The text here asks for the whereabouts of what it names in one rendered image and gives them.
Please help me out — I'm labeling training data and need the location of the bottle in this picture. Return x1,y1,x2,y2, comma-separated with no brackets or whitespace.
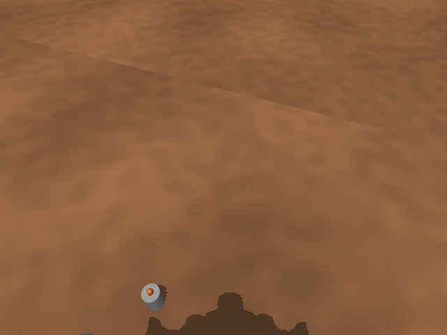
141,283,165,311

